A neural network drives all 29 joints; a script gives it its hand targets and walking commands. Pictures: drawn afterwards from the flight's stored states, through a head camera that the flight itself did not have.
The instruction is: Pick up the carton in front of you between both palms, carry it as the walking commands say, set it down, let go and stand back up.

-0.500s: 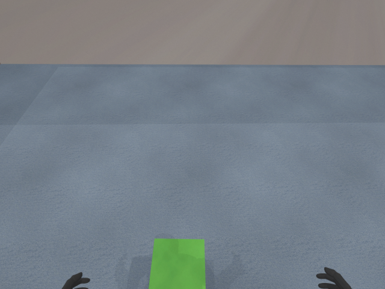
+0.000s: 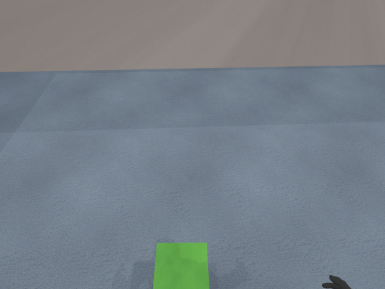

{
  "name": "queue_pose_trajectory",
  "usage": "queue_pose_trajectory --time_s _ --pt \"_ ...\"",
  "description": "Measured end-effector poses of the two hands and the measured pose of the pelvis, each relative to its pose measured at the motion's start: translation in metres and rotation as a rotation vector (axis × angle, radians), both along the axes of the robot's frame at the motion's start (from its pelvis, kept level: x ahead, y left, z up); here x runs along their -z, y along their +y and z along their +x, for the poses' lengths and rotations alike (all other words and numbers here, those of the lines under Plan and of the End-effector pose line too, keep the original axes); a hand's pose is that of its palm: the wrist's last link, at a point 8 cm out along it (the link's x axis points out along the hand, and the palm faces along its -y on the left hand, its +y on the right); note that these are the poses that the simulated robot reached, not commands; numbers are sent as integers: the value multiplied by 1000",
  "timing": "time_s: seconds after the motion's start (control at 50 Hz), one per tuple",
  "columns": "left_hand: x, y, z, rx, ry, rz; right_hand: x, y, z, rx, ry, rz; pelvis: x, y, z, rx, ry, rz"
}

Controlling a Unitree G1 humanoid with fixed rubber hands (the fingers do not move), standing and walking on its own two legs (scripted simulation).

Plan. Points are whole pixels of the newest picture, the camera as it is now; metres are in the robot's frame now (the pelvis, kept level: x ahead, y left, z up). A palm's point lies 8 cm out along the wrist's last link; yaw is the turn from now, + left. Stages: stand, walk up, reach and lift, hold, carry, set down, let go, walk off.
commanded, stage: stand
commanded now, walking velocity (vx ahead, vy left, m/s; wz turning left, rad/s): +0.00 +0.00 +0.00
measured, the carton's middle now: (182, 278) +0.34 +0.06 -0.65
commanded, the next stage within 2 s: none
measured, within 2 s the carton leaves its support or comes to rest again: neither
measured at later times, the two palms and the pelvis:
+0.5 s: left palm out of the picture +0.07 +0.29 -0.11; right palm out of the picture +0.08 -0.32 -0.09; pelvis -0.01 -0.01 +0.01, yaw +1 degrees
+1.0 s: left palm out of the picture +0.07 +0.30 -0.10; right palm out of the picture +0.09 -0.32 -0.09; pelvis -0.01 -0.01 +0.01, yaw +1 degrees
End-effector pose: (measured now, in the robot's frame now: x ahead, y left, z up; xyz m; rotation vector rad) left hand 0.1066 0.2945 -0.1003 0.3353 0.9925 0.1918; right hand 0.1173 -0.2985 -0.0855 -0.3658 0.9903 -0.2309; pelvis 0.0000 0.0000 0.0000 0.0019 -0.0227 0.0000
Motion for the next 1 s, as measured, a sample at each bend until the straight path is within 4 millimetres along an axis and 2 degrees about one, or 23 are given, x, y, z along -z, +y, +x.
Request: queue_pose_trajectory --time_s 0.34,0.52,0.84,1.0 --pt "4 -2 -34 -14 81 -1 2 -14 -22 14 57 -3 -4 -6 -13 -10 -18 -3" --pt "5 -1 -36 -20 96 4 4 -20 -33 28 104 -7 -6 -9 -15 -11 -19 -3" --pt "3 1 -28 -23 98 12 3 -23 -27 29 103 -6 -7 -11 -12 -14 -22 -2" --pt "2 4 -33 -34 114 19 5 -25 -29 22 122 -7 -7 -10 -12 -16 -21 -1"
